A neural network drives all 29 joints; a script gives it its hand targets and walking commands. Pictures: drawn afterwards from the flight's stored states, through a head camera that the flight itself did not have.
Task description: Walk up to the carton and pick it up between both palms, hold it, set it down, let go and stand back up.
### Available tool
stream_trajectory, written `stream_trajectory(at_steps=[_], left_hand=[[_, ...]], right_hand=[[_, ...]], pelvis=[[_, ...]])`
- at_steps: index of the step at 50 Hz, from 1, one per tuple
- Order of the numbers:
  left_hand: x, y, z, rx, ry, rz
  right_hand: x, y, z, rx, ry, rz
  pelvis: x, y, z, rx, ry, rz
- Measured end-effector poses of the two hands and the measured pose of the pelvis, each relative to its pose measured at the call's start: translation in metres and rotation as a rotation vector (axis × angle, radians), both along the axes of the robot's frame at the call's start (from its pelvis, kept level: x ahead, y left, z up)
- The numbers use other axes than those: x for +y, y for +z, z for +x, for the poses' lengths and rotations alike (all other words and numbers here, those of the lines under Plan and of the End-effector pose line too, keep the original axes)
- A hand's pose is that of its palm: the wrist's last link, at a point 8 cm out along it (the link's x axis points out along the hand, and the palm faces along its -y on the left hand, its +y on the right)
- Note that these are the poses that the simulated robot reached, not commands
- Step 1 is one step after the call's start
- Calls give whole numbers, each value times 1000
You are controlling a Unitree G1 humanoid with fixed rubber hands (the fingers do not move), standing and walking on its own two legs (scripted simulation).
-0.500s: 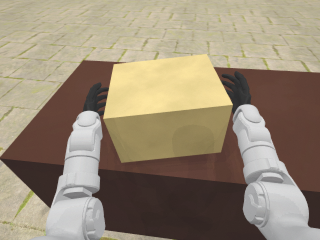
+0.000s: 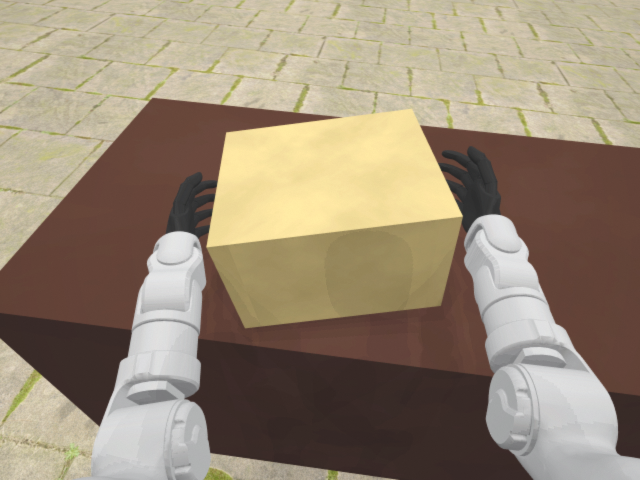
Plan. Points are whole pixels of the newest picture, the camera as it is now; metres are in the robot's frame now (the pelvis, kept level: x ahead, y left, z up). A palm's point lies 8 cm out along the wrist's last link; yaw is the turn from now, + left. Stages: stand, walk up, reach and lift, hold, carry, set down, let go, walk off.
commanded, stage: set down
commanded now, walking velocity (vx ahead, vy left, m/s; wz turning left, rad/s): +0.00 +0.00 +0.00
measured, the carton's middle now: (330, 216) +0.46 +0.02 +0.08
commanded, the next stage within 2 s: none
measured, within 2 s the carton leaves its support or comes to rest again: rests again in 1.32 s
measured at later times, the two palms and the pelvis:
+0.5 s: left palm (206, 233) +0.40 +0.19 +0.09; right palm (482, 212) +0.43 -0.19 +0.14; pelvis +0.01 -0.01 +0.00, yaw +0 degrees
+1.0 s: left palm (241, 236) +0.43 +0.15 +0.06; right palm (488, 233) +0.46 -0.23 +0.07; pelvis +0.02 -0.04 +0.00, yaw +0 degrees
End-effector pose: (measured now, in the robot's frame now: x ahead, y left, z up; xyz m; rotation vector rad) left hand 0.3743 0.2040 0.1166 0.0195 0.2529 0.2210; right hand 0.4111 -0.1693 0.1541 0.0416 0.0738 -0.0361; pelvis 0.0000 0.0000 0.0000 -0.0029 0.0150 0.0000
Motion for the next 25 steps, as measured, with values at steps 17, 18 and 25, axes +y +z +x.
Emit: stream_trajectory(at_steps=[17,18,25], left_hand=[[-23,2,17,17,-17,-30],[-22,-1,19,17,-16,-39],[-15,-28,29,32,-9,-86]], right_hand=[[-26,-18,2,23,-29,-11],[-25,-18,4,25,-26,-23],[-17,-18,20,42,-6,-72]], pelvis=[[-9,0,2,13,-3,5],[-9,0,3,18,-3,5],[-8,0,9,62,-4,4]])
